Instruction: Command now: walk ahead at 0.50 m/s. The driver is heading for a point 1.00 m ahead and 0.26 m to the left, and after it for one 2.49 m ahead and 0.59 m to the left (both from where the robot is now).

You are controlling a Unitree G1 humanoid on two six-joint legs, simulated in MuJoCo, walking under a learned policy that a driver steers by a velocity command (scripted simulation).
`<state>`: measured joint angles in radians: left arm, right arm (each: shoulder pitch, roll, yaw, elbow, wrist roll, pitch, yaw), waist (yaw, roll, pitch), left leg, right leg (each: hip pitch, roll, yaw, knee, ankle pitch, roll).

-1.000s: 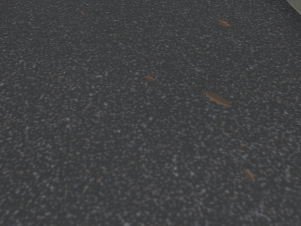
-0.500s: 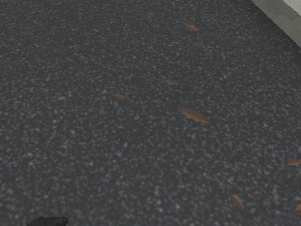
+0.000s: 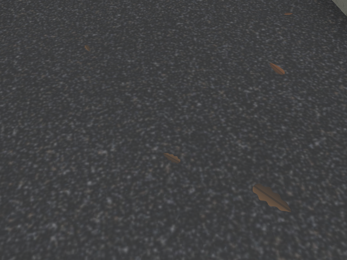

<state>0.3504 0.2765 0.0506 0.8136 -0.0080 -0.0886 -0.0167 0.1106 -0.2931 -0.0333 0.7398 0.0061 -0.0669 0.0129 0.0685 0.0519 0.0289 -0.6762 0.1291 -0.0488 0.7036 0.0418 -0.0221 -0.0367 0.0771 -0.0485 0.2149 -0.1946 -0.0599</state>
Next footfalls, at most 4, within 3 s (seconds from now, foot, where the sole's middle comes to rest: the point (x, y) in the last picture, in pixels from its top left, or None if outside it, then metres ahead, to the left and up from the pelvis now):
0.16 left None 0.28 0.15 -0.78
0.72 right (219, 236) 0.58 -0.09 -0.78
1.26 left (155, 177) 0.84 0.18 -0.78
1.74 right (176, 120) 1.18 0.12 -0.78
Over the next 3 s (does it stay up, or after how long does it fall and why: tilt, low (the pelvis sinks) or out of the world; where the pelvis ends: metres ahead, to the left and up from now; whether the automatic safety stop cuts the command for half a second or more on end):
stays up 1.54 0.40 0.00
